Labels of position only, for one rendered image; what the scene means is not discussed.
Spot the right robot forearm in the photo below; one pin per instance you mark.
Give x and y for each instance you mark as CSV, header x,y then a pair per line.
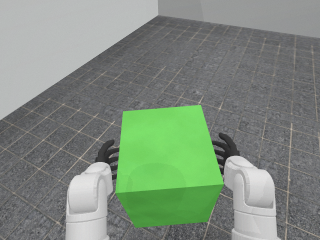
x,y
254,200

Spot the left robot forearm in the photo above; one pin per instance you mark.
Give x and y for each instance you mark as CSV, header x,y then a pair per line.
x,y
87,205

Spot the carton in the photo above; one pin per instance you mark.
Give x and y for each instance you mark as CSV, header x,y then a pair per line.
x,y
167,173

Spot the robot left hand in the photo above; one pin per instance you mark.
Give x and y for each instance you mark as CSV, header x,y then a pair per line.
x,y
104,153

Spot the robot right hand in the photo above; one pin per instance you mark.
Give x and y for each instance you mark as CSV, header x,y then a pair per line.
x,y
230,150

